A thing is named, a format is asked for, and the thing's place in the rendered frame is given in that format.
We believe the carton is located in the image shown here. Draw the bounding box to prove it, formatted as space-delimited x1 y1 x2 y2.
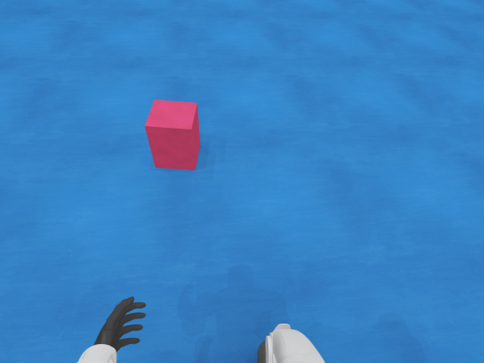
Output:
144 100 200 170

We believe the robot left hand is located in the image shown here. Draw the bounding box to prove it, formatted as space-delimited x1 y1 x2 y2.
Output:
94 296 146 351

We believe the left robot forearm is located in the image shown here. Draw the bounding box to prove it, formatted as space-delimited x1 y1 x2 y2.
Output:
77 344 116 363

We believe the right robot thigh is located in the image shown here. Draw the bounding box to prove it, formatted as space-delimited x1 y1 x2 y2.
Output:
265 329 325 363

